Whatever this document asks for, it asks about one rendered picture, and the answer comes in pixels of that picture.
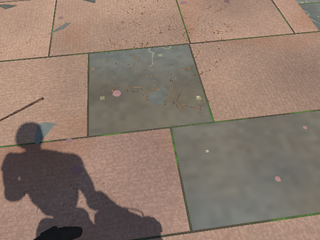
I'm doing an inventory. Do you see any robot left hand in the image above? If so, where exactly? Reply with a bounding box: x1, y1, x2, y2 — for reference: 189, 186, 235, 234
34, 226, 83, 240

